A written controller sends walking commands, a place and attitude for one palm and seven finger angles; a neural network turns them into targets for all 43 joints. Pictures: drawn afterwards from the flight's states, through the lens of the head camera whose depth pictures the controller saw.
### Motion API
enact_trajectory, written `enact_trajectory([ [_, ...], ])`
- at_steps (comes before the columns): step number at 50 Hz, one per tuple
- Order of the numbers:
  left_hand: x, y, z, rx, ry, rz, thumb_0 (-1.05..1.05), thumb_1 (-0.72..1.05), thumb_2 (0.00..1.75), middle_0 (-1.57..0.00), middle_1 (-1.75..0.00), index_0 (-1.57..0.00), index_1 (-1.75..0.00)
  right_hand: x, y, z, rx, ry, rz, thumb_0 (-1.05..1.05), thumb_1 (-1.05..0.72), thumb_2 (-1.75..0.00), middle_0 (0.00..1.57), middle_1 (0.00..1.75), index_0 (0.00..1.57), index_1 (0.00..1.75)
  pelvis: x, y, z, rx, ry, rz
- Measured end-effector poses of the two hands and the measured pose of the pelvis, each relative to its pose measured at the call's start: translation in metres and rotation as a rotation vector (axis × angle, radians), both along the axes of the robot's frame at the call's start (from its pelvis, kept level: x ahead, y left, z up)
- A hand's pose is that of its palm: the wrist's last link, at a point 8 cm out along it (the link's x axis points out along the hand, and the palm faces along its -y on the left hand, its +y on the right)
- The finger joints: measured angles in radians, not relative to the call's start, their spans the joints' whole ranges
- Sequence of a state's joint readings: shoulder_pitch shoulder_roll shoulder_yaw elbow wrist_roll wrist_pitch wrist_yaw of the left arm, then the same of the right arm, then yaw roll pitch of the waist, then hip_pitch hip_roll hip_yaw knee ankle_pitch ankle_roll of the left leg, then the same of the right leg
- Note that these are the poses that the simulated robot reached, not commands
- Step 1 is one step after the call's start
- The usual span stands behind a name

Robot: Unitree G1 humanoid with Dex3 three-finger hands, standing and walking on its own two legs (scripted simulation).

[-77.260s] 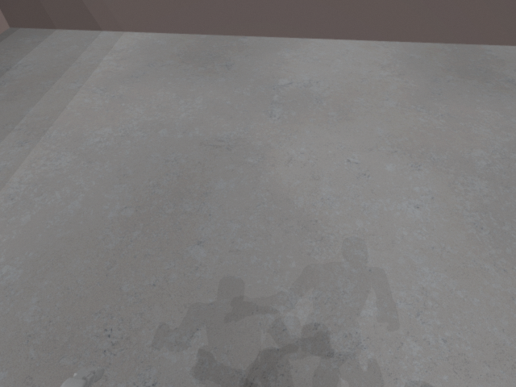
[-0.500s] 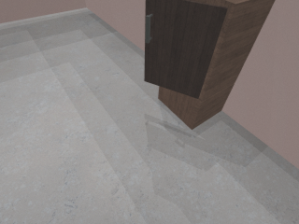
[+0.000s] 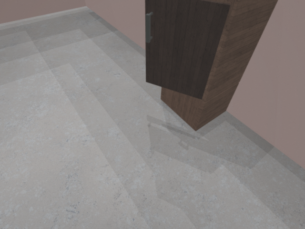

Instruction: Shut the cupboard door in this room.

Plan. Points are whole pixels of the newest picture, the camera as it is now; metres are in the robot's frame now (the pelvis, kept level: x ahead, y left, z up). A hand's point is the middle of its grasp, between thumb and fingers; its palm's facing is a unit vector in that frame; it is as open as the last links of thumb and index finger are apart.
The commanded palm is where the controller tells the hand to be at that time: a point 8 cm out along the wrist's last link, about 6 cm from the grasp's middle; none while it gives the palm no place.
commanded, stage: look to check the result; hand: left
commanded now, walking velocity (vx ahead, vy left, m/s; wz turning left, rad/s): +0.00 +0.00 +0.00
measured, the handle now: (149, 27) +1.12 +0.07 +0.02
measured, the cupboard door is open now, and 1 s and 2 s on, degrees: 28 28 28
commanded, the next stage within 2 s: walk to a spot facing it in 0.06 s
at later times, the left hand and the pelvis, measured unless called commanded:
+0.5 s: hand out of the picture +0.00 +0.19 -0.20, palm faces +0.20 -0.97 -0.16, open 7.4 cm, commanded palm none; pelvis +0.05 +0.02 -0.02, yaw +10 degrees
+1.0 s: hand (73, 177) +0.30 +0.29 -0.15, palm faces +0.32 -0.92 -0.23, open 7.4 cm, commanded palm none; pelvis +0.23 +0.06 -0.01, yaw +22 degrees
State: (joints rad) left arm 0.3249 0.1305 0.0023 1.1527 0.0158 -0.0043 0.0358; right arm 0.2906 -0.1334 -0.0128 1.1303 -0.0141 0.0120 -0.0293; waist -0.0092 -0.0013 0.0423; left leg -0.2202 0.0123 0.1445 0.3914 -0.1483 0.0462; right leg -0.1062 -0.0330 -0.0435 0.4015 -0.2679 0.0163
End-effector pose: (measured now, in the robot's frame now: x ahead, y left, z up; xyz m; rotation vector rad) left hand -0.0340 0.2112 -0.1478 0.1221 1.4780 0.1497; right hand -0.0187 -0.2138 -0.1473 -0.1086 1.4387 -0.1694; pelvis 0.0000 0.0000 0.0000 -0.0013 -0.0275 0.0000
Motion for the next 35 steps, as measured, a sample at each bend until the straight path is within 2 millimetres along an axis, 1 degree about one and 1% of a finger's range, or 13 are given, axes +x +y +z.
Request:
enact_trajectory([
  [13, 0.019, -0.009, -0.002, -0.014, -0.028, -0.003, 0.01, 0.91, 0.90, -0.20, -0.29, -0.20, -0.30, 0.011, -0.007, 0.001, -0.009, -0.004, 0.009, 0.00, -0.91, -0.90, 0.20, 0.30, 0.20, 0.30, 0.008, -0.005, 0.000, 0.001, 0.003, 0.010],
  [17, 0.022, -0.005, -0.006, -0.010, -0.042, 0.037, 0.01, 0.91, 0.90, -0.20, -0.29, -0.20, -0.30, 0.012, -0.008, -0.003, -0.004, 0.024, 0.031, 0.00, -0.91, -0.90, 0.20, 0.30, 0.20, 0.30, 0.015, -0.005, -0.005, -0.004, 0.007, 0.046],
  [20, 0.023, 0.002, -0.011, -0.006, -0.057, 0.092, 0.01, 0.91, 0.90, -0.20, -0.29, -0.20, -0.30, 0.021, -0.008, -0.002, -0.012, 0.058, 0.061, 0.00, -0.91, -0.90, 0.20, 0.30, 0.20, 0.30, 0.025, 0.000, -0.009, -0.017, 0.011, 0.089],
  [21, 0.022, 0.006, -0.013, -0.006, -0.060, 0.111, 0.01, 0.91, 0.90, -0.20, -0.29, -0.20, -0.30, 0.028, -0.008, -0.001, -0.019, 0.064, 0.073, 0.00, -0.91, -0.90, 0.20, 0.30, 0.20, 0.30, 0.029, 0.002, -0.010, -0.022, 0.012, 0.104],
  [23, 0.022, 0.013, -0.017, -0.008, -0.059, 0.145, 0.01, 0.91, 0.90, -0.20, -0.29, -0.20, -0.30, 0.047, -0.007, 0.001, -0.037, 0.059, 0.103, 0.01, -0.91, -0.90, 0.20, 0.30, 0.20, 0.30, 0.037, 0.009, -0.012, -0.027, 0.012, 0.134],
  [26, 0.025, 0.030, -0.027, -0.015, -0.044, 0.188, 0.01, 0.91, 0.90, -0.20, -0.29, -0.20, -0.30, 0.087, -0.001, 0.004, -0.067, 0.014, 0.166, 0.01, -0.91, -0.90, 0.20, 0.30, 0.20, 0.30, 0.052, 0.023, -0.018, -0.022, 0.014, 0.182],
  [29, 0.034, 0.052, -0.039, -0.018, -0.024, 0.213, 0.01, 0.91, 0.90, -0.20, -0.29, -0.20, -0.30, 0.127, 0.006, -0.003, -0.105, -0.064, 0.226, 0.01, -0.91, -0.90, 0.20, 0.30, 0.20, 0.30, 0.065, 0.041, -0.032, -0.016, 0.019, 0.214],
  [30, 0.041, 0.061, -0.038, -0.012, -0.022, 0.210, 0.01, 0.91, 0.90, -0.20, -0.29, -0.20, -0.30, 0.137, 0.008, -0.003, -0.114, -0.079, 0.235, 0.01, -0.91, -0.90, 0.20, 0.30, 0.20, 0.30, 0.068, 0.046, -0.032, -0.014, 0.020, 0.219],
  [32, 0.063, 0.077, -0.031, 0.010, -0.049, 0.205, 0.01, 0.91, 0.90, -0.20, -0.29, -0.20, -0.30, 0.153, 0.014, 0.001, -0.119, -0.089, 0.251, 0.00, -0.91, -0.90, 0.20, 0.30, 0.20, 0.30, 0.076, 0.052, -0.027, -0.010, 0.029, 0.234],
  [35, 0.107, 0.100, -0.013, 0.051, -0.146, 0.206, 0.01, 0.91, 0.90, -0.19, -0.29, -0.20, -0.30, 0.173, 0.025, 0.008, -0.110, -0.077, 0.290, 0.00, -0.91, -0.90, 0.20, 0.30, 0.20, 0.30, 0.091, 0.059, -0.015, -0.008, 0.049, 0.267],
])
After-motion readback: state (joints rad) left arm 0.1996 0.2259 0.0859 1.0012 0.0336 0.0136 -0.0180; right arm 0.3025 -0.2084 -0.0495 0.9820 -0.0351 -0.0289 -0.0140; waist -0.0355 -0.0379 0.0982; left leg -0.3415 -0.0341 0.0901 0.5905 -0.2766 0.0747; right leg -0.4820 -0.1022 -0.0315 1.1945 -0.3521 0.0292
